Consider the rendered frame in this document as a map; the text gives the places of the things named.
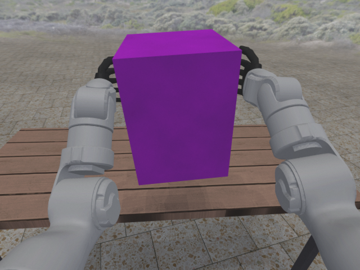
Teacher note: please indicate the robot left forearm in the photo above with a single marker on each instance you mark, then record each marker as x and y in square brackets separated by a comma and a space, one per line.
[91, 127]

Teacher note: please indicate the carton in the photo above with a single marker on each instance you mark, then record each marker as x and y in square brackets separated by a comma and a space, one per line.
[178, 92]

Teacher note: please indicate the left robot hand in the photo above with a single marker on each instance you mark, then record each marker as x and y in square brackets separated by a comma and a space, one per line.
[104, 72]

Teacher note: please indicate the left robot upper arm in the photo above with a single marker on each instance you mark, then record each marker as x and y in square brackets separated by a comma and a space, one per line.
[80, 209]

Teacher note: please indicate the right robot hand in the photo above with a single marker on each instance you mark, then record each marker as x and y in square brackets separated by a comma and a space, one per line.
[253, 64]

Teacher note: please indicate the right robot upper arm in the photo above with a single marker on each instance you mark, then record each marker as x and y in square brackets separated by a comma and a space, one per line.
[320, 190]

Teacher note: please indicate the robot right forearm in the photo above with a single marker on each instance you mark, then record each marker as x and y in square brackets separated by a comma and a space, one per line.
[293, 131]

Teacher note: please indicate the table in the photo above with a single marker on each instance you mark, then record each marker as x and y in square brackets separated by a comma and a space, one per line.
[30, 160]

